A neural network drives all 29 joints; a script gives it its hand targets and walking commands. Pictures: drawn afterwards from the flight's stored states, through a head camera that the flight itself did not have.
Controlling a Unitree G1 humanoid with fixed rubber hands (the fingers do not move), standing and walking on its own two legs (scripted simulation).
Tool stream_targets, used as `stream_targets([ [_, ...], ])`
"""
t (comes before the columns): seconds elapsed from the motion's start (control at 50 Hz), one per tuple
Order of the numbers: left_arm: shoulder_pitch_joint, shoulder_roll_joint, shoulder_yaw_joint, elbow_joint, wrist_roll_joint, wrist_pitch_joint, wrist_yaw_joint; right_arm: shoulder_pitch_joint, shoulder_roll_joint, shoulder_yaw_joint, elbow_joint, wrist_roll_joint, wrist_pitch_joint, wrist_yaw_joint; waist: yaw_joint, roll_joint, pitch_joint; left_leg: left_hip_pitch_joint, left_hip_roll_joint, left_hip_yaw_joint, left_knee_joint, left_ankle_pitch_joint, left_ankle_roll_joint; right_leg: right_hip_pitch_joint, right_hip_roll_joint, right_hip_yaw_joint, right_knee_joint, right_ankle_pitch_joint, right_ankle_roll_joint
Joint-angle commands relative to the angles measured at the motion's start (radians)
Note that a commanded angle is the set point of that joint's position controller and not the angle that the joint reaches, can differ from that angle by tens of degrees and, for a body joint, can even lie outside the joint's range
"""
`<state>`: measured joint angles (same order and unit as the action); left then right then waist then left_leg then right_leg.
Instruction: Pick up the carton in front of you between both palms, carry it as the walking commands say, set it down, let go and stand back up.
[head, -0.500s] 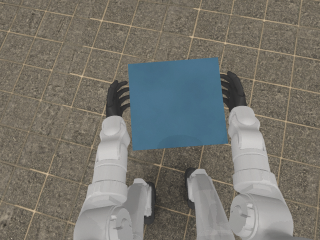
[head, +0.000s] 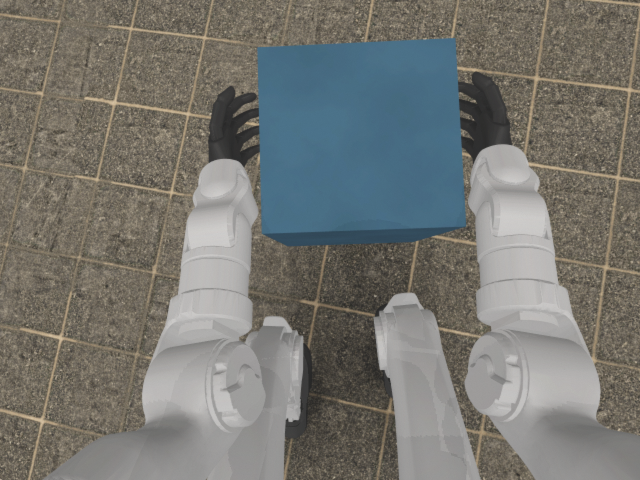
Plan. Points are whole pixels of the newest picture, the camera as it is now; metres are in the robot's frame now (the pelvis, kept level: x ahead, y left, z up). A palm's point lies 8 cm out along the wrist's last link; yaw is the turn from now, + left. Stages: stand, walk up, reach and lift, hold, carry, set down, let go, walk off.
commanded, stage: set down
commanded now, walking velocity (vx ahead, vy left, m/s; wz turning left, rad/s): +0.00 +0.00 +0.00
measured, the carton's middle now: (352, 166) +0.48 -0.07 -0.17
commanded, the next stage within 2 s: none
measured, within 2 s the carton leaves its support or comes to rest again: rests again in 1.84 s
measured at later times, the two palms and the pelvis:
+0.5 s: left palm (271, 173) +0.51 +0.05 -0.25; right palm (463, 160) +0.48 -0.24 -0.25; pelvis -0.03 +0.01 -0.11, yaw +2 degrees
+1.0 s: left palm (277, 179) +0.52 +0.06 -0.32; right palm (451, 165) +0.49 -0.24 -0.32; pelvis -0.03 +0.01 -0.16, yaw +2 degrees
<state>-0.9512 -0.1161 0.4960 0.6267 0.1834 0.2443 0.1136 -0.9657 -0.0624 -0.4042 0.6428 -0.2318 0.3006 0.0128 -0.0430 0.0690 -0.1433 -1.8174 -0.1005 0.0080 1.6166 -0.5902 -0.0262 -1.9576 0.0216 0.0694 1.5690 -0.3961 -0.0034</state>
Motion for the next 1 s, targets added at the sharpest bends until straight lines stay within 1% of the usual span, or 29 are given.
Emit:
stream_targets([
  [0.0,-0.671,-0.849,-0.558,0.025,-0.137,-0.026,-0.204,-0.557,0.855,0.483,0.051,0.121,-0.026,0.206,-0.064,-0.128,-1.001,0.067,-0.133,0.023,-0.085,0.224,-0.012,0.887,0.101,-0.048,-0.012,0.364,0.031],
  [0.04,-0.704,-0.842,-0.563,0.025,-0.147,-0.029,-0.190,-0.576,0.820,0.462,0.064,0.117,-0.033,0.205,-0.083,-0.102,-0.990,0.072,-0.135,0.025,-0.058,0.222,-0.018,0.827,0.100,-0.061,0.018,0.354,0.026],
  [0.1,-0.747,-0.829,-0.560,0.034,-0.150,-0.033,-0.166,-0.607,0.773,0.431,0.088,0.116,-0.040,0.207,-0.102,-0.062,-0.975,0.079,-0.136,0.029,-0.019,0.216,-0.026,0.743,0.097,-0.074,0.062,0.328,0.020],
  [0.16,-0.787,-0.809,-0.544,0.048,-0.144,-0.034,-0.147,-0.647,0.740,0.406,0.107,0.121,-0.041,0.213,-0.109,-0.033,-0.963,0.081,-0.139,0.036,0.020,0.205,-0.030,0.674,0.093,-0.083,0.104,0.303,0.017],
  [0.2,-0.814,-0.792,-0.532,0.054,-0.140,-0.033,-0.138,-0.679,0.725,0.397,0.115,0.128,-0.039,0.219,-0.108,-0.026,-0.959,0.078,-0.139,0.041,0.046,0.198,-0.029,0.640,0.089,-0.088,0.130,0.290,0.017],
  [0.26,-0.861,-0.762,-0.522,0.056,-0.142,-0.033,-0.128,-0.732,0.705,0.398,0.113,0.144,-0.036,0.225,-0.104,-0.034,-0.963,0.066,-0.139,0.048,0.088,0.190,-0.024,0.614,0.083,-0.094,0.169,0.281,0.022],
  [0.34,-0.928,-0.722,-0.524,0.057,-0.160,-0.032,-0.122,-0.810,0.677,0.418,0.102,0.172,-0.031,0.231,-0.101,-0.062,-0.969,0.044,-0.136,0.054,0.148,0.179,-0.016,0.605,0.074,-0.099,0.225,0.273,0.031],
  [0.44,-1.004,-0.669,-0.532,0.074,-0.196,-0.031,-0.129,-0.890,0.640,0.441,0.117,0.199,-0.028,0.233,-0.104,-0.099,-0.939,-0.002,-0.129,0.064,0.218,0.147,-0.008,0.623,0.060,-0.098,0.284,0.248,0.037],
  [0.5,-1.048,-0.644,-0.545,0.081,-0.225,-0.034,-0.138,-0.922,0.625,0.450,0.141,0.215,-0.030,0.232,-0.108,-0.108,-0.915,-0.037,-0.124,0.072,0.257,0.132,-0.005,0.643,0.053,-0.092,0.315,0.244,0.036],
  [0.58,-1.093,-0.626,-0.572,0.085,-0.268,-0.042,-0.153,-0.952,0.614,0.466,0.164,0.242,-0.040,0.234,-0.114,-0.105,-0.900,-0.084,-0.118,0.080,0.307,0.141,-0.006,0.681,0.047,-0.080,0.361,0.281,0.031],
  [0.62,-1.112,-0.631,-0.596,0.071,-0.296,-0.049,-0.159,-0.982,0.620,0.486,0.138,0.268,-0.049,0.233,-0.121,-0.102,-0.930,-0.079,-0.117,0.080,0.327,0.164,-0.005,0.700,0.045,-0.078,0.380,0.320,0.027],
  [0.64,-1.122,-0.640,-0.617,0.055,-0.308,-0.052,-0.159,-0.995,0.627,0.498,0.122,0.286,-0.055,0.233,-0.125,-0.079,-0.962,-0.060,-0.116,0.083,0.337,0.188,-0.007,0.705,0.047,-0.077,0.387,0.354,0.024],
  [0.68,-1.137,-0.671,-0.659,0.028,-0.328,-0.056,-0.157,-1.009,0.628,0.512,0.096,0.316,-0.063,0.233,-0.132,-0.042,-0.990,-0.081,-0.116,0.090,0.352,0.221,-0.013,0.754,0.049,-0.066,0.408,0.429,0.017],
  [0.7,-1.135,-0.683,-0.671,0.024,-0.333,-0.058,-0.157,-0.995,0.631,0.511,0.099,0.324,-0.065,0.231,-0.136,-0.030,-0.994,-0.099,-0.115,0.091,0.355,0.226,-0.016,0.775,0.049,-0.061,0.417,0.458,0.014],
  [0.74,-1.120,-0.686,-0.675,0.041,-0.334,-0.061,-0.162,-0.961,0.628,0.494,0.127,0.323,-0.065,0.230,-0.144,-0.021,-0.954,-0.140,-0.115,0.091,0.360,0.214,-0.018,0.776,0.049,-0.054,0.425,0.473,0.007],
  [0.8,-1.094,-0.668,-0.649,0.085,-0.320,-0.065,-0.173,-0.913,0.624,0.455,0.198,0.297,-0.062,0.234,-0.148,-0.019,-0.847,-0.184,-0.117,0.086,0.367,0.185,-0.015,0.697,0.050,-0.054,0.427,0.428,0.001],
  [0.86,-1.067,-0.645,-0.598,0.133,-0.289,-0.065,-0.174,-0.891,0.604,0.411,0.260,0.265,-0.065,0.247,-0.141,0.003,-0.732,-0.177,-0.118,0.073,0.362,0.160,-0.010,0.552,0.048,-0.065,0.430,0.345,-0.006],
  [0.92,-1.062,-0.634,-0.562,0.148,-0.271,-0.070,-0.165,-0.922,0.586,0.394,0.268,0.261,-0.077,0.262,-0.135,0.019,-0.682,-0.124,-0.117,0.056,0.359,0.169,-0.005,0.434,0.044,-0.078,0.439,0.292,-0.011],
  [0.98,-1.080,-0.624,-0.556,0.152,-0.271,-0.075,-0.154,-0.974,0.563,0.393,0.252,0.273,-0.089,0.270,-0.140,0.028,-0.666,-0.075,-0.115,0.041,0.360,0.183,-0.003,0.373,0.037,-0.085,0.447,0.273,-0.014],
])
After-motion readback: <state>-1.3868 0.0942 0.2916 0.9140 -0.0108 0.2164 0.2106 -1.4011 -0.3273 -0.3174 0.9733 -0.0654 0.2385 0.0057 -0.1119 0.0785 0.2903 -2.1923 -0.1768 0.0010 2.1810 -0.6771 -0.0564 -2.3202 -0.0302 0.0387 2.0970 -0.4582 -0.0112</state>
